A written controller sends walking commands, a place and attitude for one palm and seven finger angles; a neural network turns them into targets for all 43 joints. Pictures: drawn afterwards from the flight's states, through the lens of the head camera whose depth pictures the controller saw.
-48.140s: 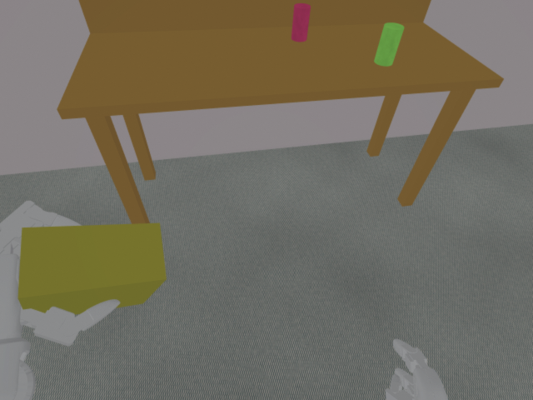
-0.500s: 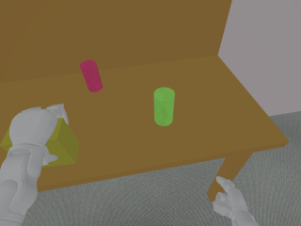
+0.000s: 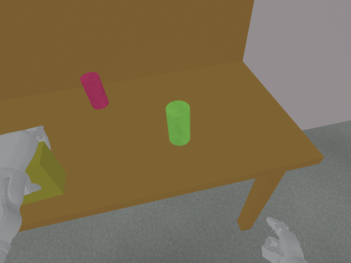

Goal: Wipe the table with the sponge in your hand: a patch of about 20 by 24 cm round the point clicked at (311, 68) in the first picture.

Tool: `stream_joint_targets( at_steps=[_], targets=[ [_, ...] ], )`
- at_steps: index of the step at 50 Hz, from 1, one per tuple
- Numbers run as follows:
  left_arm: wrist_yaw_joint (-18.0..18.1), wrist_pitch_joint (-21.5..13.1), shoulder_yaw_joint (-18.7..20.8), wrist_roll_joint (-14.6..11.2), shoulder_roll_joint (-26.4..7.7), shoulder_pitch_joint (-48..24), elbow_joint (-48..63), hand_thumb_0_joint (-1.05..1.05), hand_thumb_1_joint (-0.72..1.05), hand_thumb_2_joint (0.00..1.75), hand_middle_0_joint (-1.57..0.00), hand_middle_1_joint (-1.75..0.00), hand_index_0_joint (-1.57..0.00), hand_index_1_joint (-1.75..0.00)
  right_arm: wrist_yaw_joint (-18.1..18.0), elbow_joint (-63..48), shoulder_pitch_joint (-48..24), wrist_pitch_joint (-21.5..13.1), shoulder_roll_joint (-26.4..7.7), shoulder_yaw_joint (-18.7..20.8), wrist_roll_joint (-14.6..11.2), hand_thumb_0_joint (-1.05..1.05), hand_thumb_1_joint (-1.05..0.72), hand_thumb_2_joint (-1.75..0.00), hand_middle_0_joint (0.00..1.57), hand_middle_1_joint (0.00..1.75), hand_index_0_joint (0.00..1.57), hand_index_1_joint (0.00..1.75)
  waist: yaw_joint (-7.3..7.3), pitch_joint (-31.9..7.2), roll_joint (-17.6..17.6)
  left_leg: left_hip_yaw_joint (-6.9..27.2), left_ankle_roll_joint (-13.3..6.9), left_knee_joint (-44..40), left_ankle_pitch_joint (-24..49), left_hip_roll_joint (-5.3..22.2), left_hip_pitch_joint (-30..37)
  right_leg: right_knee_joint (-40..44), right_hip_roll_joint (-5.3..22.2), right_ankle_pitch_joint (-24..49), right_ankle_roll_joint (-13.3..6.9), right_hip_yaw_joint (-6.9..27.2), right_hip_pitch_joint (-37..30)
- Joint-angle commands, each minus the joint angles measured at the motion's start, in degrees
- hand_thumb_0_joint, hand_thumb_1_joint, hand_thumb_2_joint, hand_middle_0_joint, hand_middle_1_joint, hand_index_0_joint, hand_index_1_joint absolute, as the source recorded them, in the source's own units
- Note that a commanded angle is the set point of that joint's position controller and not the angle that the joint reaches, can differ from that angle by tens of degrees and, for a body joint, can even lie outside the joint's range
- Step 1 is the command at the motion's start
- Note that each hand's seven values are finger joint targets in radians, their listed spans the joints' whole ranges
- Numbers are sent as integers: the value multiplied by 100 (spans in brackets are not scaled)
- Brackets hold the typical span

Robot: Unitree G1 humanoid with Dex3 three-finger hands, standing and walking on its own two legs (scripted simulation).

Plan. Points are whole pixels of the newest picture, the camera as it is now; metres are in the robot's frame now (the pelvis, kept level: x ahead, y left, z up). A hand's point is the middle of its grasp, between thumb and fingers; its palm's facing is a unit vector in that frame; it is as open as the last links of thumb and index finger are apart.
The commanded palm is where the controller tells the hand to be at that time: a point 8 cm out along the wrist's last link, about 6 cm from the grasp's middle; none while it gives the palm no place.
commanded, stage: move the sponge above the wiping area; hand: left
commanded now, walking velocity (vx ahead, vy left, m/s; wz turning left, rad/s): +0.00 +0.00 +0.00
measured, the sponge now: (29, 180) +0.24 +0.39 +0.06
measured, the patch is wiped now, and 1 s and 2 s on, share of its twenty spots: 0.00 0.00 0.00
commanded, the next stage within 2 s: none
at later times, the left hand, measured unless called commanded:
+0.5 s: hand (18, 169) +0.24 +0.40 +0.09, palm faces -0.06 +0.00 -1.00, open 10.6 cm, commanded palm +0.22 +0.37 +0.14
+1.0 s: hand (34, 180) +0.24 +0.38 +0.06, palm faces -0.19 -0.07 -0.98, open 10.6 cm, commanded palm +0.23 +0.36 +0.15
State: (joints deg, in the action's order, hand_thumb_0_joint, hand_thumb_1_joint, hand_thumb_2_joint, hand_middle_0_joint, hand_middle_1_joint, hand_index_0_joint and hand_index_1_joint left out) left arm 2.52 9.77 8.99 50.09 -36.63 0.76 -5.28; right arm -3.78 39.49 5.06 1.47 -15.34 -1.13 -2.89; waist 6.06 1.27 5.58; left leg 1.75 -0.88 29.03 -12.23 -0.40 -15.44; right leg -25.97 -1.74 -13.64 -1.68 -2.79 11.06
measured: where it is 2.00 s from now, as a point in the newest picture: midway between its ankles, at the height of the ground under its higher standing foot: outside the picture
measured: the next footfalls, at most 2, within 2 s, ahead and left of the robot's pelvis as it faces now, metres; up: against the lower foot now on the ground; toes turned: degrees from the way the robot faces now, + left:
none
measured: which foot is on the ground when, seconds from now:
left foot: down 0.00-1.00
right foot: down 0.00-1.00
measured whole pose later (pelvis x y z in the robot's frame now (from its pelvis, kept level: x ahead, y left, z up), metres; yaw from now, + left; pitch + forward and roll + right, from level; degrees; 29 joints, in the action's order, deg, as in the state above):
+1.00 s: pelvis +0.00 +0.03 +0.00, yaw +1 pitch +0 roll -2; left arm -5.6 9.8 3.0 50.7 -35.3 -0.1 -8.7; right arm -4.2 36.6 5.3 1.9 -15.4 -2.1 -3.6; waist 5.9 1.0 5.7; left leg 2.2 -3.3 30.7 -12.7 -2.7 -18.2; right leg -26.6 0.5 -14.1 0.5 -3.4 12.7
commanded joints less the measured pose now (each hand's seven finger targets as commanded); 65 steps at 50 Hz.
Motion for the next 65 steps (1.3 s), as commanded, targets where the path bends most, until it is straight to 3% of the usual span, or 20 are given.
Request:
stream_joint_targets(
  at_steps=[1, 6, 8, 11, 13, 14, 17, 21, 24, 27, 33, 38, 40, 43, 47, 52, 53, 58, 62, 65],
  targets=[
    [-376, 231, 415, -64, -1493, -705, 411, 0, 10, 130, -120, -160, -120, -160, -49, -1005, -859, -195, -801, 220, -56, 0, -90, -90, 20, 30, 20, 30, -122, -959, -414, 39, -205, -302, 615, -161, 317, 453, 118, 726, -52, 229, -45],
    [-577, -769, 808, 41, -2109, -1544, 935, 0, 10, 130, -120, -160, -120, -160, -235, -1064, -723, -330, -701, 194, 24, 0, -90, -90, 20, 30, 20, 30, -147, -1299, -282, 48, -333, -97, 575, -243, 760, 516, 108, 560, -46, 257, 138],
    [-337, -1252, 1381, 116, -2617, -1629, 1335, 0, 10, 130, -120, -160, -120, -160, -315, -1080, -720, -457, -634, 208, 82, 0, -90, -90, 20, 30, 20, 30, -30, -1520, 126, 96, -336, 2, 749, -245, 1000, 507, 56, 621, -134, 456, 160],
    [149, -1555, 1817, 197, -2620, -1329, 992, 0, 10, 130, -120, -160, -120, -160, -339, -855, -386, -464, -661, 351, 155, 0, -90, -90, 20, 30, 20, 30, 29, -1439, 348, 59, -274, 98, 1062, -193, 910, 425, 88, 852, -187, 365, 288],
    [443, -1418, 2069, 237, -2719, -1386, 719, 0, 10, 130, -120, -160, -120, -160, -257, -779, -415, -425, -704, 422, 117, 0, -90, -90, 20, 30, 20, 30, 56, -1247, 587, 152, -197, 56, 1029, -166, 691, 401, 19, 786, -284, 530, 386],
    [538, -1283, 1786, 163, -2315, -1410, 636, 0, 10, 130, -120, -160, -120, -160, -208, -787, -417, -397, -675, 448, 86, 0, -90, -90, 20, 30, 20, 30, 23, -1249, 526, 89, -182, 52, 1022, -127, 582, 345, 82, 816, -242, 377, 374],
    [590, -785, 1692, -30, -2200, -1122, 202, 0, 10, 130, -120, -160, -120, -160, -113, -761, -490, -311, -777, 488, 11, 0, -90, -90, 20, 30, 20, 30, 60, -1396, 232, 21, -157, 32, 971, -118, 395, 273, 109, 913, -176, 308, 218],
    [33, -243, 660, -98, -1487, -759, 7, 0, 10, 130, -120, -160, -120, -160, -36, -927, -605, -238, -817, 397, -87, 0, -90, -90, 20, 30, 20, 30, -136, -1320, -157, 57, -186, -126, 805, -99, 230, 211, 111, 871, -75, 96, 190],
    [-381, -332, 211, -133, -1258, -711, 516, 0, 10, 130, -120, -160, -120, -160, -49, -1092, -680, -250, -748, 312, -88, 0, -90, -90, 20, 30, 20, 30, -214, -1382, -170, 152, -254, -123, 720, -106, 449, 256, 88, 766, -63, 97, 215],
    [-391, -855, 577, -81, -1713, -1048, 1307, 0, 10, 130, -120, -160, -120, -160, -119, -1151, -624, -299, -679, 307, 7, 0, -90, -90, 20, 30, 20, 30, -165, -1507, -255, 281, -310, -126, 746, -86, 731, 277, 74, 701, -49, 110, 280],
    [624, -1237, 1920, 367, -2575, -1491, 1606, 0, 10, 130, -120, -160, -120, -160, -170, -982, -555, -400, -587, 344, 126, 0, -90, -90, 20, 30, 20, 30, 113, -1425, 754, 591, -57, -258, 1011, 92, 819, 172, -53, 501, -240, 257, 504],
    [727, -145, 1325, 27, -1776, -1125, 618, 0, 10, 130, -120, -160, -120, -160, 20, -892, -790, -191, -646, 356, -12, 0, -90, -90, 20, 30, 20, 30, 148, -1481, 599, 321, 96, -360, 846, 23, 506, 192, 3, 467, -219, 113, 217],
    [365, 294, 669, -31, -1384, -924, 239, 0, 10, 130, -120, -160, -120, -160, 34, -925, -777, -91, -718, 298, -56, 0, -90, -90, 20, 30, 20, 30, 14, -1346, 28, 238, 51, -408, 730, -3, 318, 242, 30, 469, -134, -7, 187],
    [-318, 522, -307, -29, -771, -1008, 303, 0, 10, 130, -120, -160, -120, -160, 30, -1152, -991, -96, -675, 156, -155, 0, -90, -90, 20, 30, 20, 30, -220, -1041, -140, 328, -52, -507, 327, -16, 368, 329, 1, 332, -116, 9, 297],
    [-735, -249, -209, 122, -1271, -1938, 1114, 0, 10, 130, -120, -160, -120, -160, -89, -1181, -740, -190, -671, 151, -50, 0, -90, -90, 20, 30, 20, 30, -339, -1431, -291, 519, -246, -407, 115, -28, 763, 340, 3, 215, -60, 5, 405],
    [85, -1334, 1004, 434, -2057, -1995, 1811, 0, 10, 130, -120, -160, -120, -160, -248, -997, -444, -436, -544, 240, 151, 0, -90, -90, 20, 30, 20, 30, -30, -1676, 675, 812, -24, -450, 749, 152, 1169, 132, -66, 457, -166, 75, 521],
    [260, -1254, 1402, 466, -2299, -1736, 1759, 0, 10, 130, -120, -160, -120, -160, -206, -1018, -491, -457, -571, 256, 156, 0, -90, -90, 20, 30, 20, 30, 102, -1649, 796, 847, 35, -480, 854, 157, 1033, 110, -116, 535, -226, 177, 383],
    [593, -102, 1343, 27, -1755, -980, 428, 0, 10, 130, -120, -160, -120, -160, 45, -871, -706, -120, -677, 316, 23, 0, -90, -90, 20, 30, 20, 30, 210, -1198, 214, 260, 102, -370, 1188, -12, 433, 340, -18, 759, -266, 175, 10],
    [11, 570, 454, -17, -1407, -822, 136, 0, 10, 130, -120, -160, -120, -160, 87, -1026, -819, 38, -806, 227, -70, 0, -90, -90, 20, 30, 20, 30, 18, -1215, -97, 125, -34, -430, 855, -103, 208, 328, 54, 723, -122, 28, -121],
    [-546, 374, 146, 10, -1386, -796, 517, 0, 10, 130, -120, -160, -120, -160, 36, -1194, -796, -44, -764, 170, -100, 0, -90, -90, 20, 30, 20, 30, -168, -1420, -261, 139, -212, -248, 840, -164, 442, 318, 52, 885, -85, 61, -130]
  ],
)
